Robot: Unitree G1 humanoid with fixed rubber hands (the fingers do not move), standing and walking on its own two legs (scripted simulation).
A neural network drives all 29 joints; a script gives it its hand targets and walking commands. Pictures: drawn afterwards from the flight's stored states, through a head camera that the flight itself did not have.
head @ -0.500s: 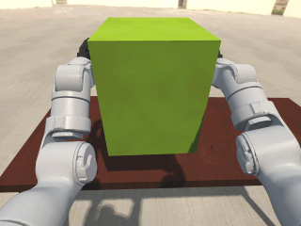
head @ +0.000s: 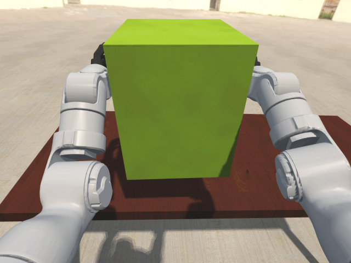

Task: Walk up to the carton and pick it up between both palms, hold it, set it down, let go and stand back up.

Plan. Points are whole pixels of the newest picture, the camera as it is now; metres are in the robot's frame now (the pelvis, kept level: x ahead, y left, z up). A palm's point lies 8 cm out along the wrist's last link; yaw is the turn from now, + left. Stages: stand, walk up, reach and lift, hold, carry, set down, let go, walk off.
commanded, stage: hold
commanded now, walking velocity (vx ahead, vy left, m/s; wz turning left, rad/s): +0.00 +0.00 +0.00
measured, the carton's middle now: (176, 94) +0.39 +0.00 +0.27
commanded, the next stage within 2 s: set down in 1.74 s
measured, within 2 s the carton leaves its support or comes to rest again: neither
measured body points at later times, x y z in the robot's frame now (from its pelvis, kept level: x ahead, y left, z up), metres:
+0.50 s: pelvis +0.00 +0.00 +0.00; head -0.09 +0.02 +0.44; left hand +0.39 +0.16 +0.32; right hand +0.39 -0.16 +0.32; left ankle +0.05 +0.10 -0.75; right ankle -0.02 -0.11 -0.75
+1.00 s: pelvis +0.00 +0.00 +0.00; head -0.09 +0.02 +0.44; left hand +0.39 +0.16 +0.31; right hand +0.39 -0.16 +0.31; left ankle +0.05 +0.10 -0.75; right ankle -0.02 -0.11 -0.75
